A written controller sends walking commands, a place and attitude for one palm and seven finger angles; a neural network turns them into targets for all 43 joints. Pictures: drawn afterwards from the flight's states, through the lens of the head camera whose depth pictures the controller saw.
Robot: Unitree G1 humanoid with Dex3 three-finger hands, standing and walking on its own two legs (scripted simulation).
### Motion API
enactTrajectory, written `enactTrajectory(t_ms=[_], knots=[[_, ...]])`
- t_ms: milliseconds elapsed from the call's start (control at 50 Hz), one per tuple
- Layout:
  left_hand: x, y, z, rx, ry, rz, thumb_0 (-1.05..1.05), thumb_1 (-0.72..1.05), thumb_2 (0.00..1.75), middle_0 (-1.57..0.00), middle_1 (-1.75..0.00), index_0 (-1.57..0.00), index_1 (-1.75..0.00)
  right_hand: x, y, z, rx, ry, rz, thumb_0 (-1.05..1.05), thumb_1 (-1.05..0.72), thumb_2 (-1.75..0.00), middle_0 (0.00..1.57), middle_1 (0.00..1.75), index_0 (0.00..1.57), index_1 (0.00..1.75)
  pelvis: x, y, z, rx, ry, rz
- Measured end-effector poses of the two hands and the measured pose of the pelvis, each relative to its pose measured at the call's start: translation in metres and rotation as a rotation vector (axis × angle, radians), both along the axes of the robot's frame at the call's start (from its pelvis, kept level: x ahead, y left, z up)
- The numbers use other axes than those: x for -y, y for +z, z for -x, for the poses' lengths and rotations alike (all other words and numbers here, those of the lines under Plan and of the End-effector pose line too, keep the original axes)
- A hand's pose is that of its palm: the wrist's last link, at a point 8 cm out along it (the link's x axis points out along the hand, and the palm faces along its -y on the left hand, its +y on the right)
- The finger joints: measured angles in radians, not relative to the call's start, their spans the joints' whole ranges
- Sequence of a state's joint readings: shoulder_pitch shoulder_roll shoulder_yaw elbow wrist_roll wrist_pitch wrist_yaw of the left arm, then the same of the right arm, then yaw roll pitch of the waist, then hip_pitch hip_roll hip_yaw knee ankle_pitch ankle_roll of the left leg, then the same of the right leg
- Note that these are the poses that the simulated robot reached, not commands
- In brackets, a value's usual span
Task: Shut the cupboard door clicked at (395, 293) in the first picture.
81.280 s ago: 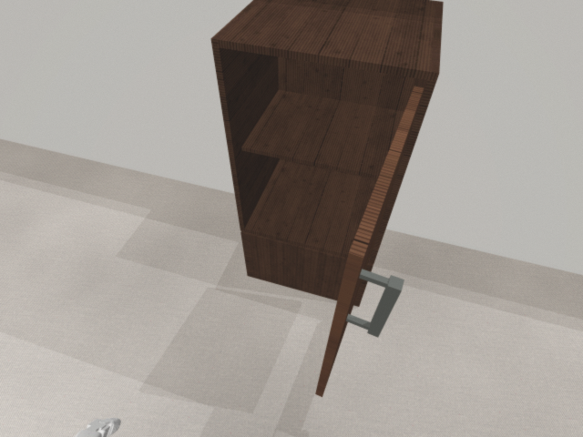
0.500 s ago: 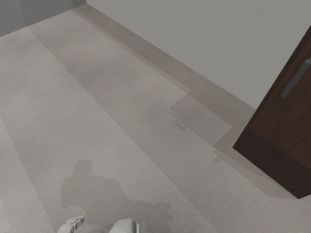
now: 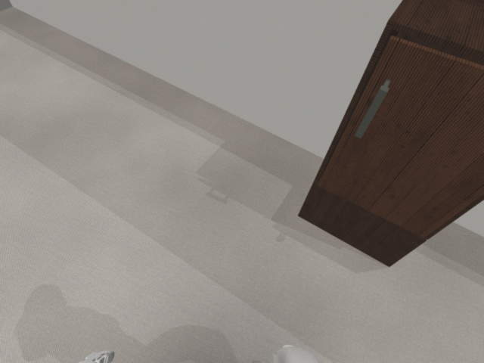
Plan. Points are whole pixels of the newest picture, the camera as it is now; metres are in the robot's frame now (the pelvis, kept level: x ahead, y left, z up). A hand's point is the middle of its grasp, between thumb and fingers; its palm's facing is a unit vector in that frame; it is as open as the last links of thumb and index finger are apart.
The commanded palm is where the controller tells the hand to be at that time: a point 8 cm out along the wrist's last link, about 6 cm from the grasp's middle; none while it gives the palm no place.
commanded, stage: turn to face it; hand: left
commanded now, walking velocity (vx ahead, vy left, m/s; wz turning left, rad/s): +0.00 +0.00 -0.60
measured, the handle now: (372, 109) +0.73 -0.30 -0.03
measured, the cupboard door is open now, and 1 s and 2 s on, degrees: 2 2 2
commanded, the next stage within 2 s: take the last steps up to it in 0.68 s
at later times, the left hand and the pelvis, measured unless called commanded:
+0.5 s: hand (166, 348) +0.16 +0.15 -0.18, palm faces -0.24 -0.95 -0.20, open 7.4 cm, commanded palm none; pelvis +0.02 -0.02 -0.01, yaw -15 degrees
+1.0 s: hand (191, 345) +0.16 +0.10 -0.16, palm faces -0.38 -0.90 -0.23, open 7.4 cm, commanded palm none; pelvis +0.04 -0.05 +0.00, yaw -24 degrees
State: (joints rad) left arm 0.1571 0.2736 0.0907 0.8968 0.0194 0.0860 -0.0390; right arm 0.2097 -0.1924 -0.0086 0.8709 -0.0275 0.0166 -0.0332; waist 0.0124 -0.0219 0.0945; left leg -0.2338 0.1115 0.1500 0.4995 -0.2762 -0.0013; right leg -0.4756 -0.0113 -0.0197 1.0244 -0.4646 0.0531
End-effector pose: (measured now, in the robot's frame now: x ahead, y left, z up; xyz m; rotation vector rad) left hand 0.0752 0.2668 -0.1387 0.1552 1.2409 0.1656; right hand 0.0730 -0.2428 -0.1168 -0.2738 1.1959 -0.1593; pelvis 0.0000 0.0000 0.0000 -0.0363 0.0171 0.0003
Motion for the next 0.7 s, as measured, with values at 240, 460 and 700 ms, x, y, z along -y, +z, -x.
enactTrajectory(t_ms=[240,460,700], knots=[[0.056,0.012,-0.071,0.095,-0.221,-0.076,0.00,0.91,0.90,-0.20,-0.30,-0.20,-0.29,0.059,-0.041,0.070,-0.113,-0.237,-0.035,0.00,-0.90,-0.90,0.20,0.30,0.20,0.30,0.030,-0.017,-0.003,0.004,-0.146,-0.025],[0.073,0.000,-0.081,0.029,-0.294,-0.011,0.01,0.91,0.90,-0.20,-0.30,-0.20,-0.30,0.055,-0.013,0.049,-0.002,-0.297,-0.005,0.00,-0.91,-0.90,0.20,0.30,0.20,0.30,0.024,-0.007,-0.016,-0.009,-0.247,-0.041],[0.075,-0.002,-0.113,0.003,-0.371,0.005,0.01,0.91,0.90,-0.20,-0.30,-0.20,-0.29,0.019,-0.010,0.082,-0.044,-0.382,-0.027,0.00,-0.90,-0.90,0.20,0.30,0.20,0.30,0.018,-0.003,-0.026,-0.003,-0.353,-0.018]])
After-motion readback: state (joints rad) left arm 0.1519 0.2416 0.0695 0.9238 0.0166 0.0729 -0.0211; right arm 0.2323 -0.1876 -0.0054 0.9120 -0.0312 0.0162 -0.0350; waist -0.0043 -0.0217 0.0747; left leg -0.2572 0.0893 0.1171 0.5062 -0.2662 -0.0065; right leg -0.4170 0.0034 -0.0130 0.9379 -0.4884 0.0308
